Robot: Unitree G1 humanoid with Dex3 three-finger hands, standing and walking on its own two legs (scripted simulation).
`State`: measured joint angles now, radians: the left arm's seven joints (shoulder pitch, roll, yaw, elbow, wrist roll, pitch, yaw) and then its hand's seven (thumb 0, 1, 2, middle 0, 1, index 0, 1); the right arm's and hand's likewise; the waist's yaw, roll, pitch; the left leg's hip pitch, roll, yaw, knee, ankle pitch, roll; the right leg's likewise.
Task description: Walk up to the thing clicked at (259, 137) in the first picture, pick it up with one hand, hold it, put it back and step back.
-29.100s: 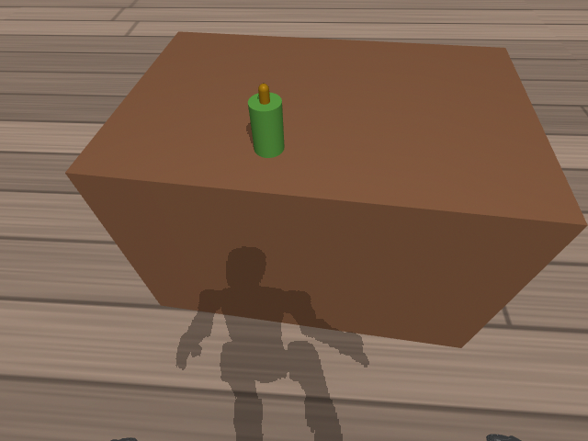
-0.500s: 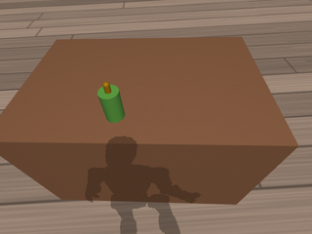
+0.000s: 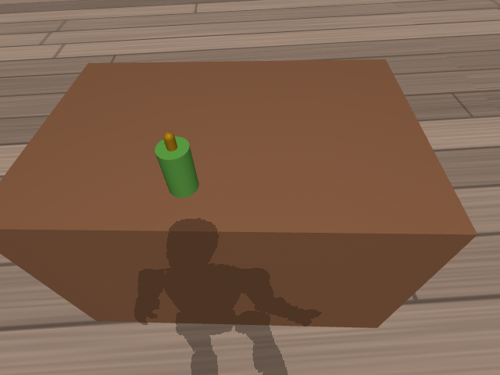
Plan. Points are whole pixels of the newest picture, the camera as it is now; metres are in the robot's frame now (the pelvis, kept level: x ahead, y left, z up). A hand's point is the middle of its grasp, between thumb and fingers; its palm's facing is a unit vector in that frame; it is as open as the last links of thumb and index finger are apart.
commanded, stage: stand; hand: left
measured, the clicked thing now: (176, 162) +0.52 +0.19 +0.00
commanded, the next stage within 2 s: step back in 0.50 s
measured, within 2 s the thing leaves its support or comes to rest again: neither
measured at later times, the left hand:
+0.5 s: hand out of the picture +0.07 +0.25 -0.16, palm faces -0.02 -0.94 -0.34, open 7.4 cm
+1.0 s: hand out of the picture +0.07 +0.33 -0.18, palm faces -0.03 -0.94 -0.35, open 7.4 cm
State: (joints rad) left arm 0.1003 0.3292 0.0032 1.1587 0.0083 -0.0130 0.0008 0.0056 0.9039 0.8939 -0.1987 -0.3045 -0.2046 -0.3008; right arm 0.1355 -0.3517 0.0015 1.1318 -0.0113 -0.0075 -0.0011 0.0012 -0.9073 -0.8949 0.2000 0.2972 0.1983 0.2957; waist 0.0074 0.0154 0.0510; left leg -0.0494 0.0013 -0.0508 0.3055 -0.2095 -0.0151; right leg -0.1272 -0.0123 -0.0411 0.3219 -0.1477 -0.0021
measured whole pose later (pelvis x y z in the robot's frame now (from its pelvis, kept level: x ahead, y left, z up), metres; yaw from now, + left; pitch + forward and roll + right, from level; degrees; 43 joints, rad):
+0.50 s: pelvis +0.00 +0.00 +0.00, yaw +0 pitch -2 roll +0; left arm 0.11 0.33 0.00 1.15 0.01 -0.01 0.00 0.01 0.90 0.89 -0.20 -0.30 -0.20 -0.30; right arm 0.14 -0.36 0.00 1.13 -0.01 0.00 0.00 0.00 -0.91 -0.89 0.20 0.30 0.20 0.30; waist 0.01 0.02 0.05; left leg -0.06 0.00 -0.05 0.31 -0.21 -0.02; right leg -0.14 -0.01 -0.04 0.32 -0.15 0.00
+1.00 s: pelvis -0.08 +0.07 -0.02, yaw +0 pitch +0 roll -1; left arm 0.03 0.40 0.06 0.89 0.00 0.07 0.03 0.01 0.91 0.89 -0.20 -0.30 -0.20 -0.30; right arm 0.18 -0.35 -0.05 0.94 -0.03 0.04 -0.01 0.00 -0.91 -0.89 0.20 0.30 0.20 0.30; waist -0.02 -0.05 0.19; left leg -0.25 -0.02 0.00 0.56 -0.31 0.04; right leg -0.48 0.12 0.15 1.11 -0.49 -0.01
